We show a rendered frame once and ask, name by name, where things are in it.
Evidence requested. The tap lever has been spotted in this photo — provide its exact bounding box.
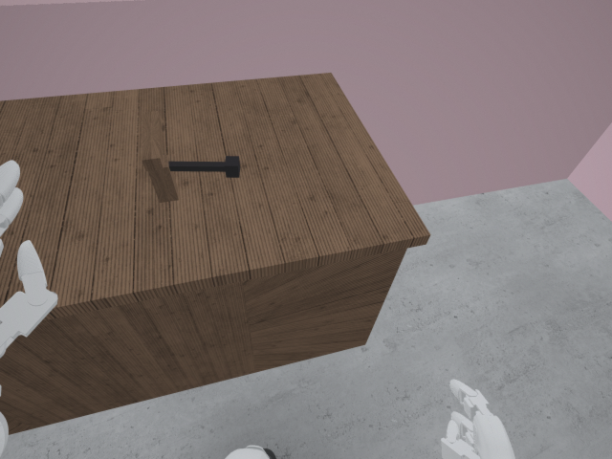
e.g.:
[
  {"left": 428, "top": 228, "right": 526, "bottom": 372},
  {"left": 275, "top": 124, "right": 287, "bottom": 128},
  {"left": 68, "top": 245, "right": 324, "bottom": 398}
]
[{"left": 168, "top": 156, "right": 240, "bottom": 178}]

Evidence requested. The right robot hand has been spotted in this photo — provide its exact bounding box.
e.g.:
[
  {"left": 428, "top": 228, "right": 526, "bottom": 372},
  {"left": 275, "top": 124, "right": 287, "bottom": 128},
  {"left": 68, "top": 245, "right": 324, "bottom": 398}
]
[{"left": 441, "top": 380, "right": 515, "bottom": 459}]

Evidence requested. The counter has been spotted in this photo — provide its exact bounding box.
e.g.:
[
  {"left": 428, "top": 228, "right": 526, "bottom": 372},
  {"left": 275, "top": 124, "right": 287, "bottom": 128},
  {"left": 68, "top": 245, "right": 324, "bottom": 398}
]
[{"left": 0, "top": 73, "right": 430, "bottom": 435}]

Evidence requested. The left robot hand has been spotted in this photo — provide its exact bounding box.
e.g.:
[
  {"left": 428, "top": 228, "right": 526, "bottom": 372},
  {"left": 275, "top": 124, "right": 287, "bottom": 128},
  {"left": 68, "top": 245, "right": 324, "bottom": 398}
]
[{"left": 0, "top": 160, "right": 58, "bottom": 358}]

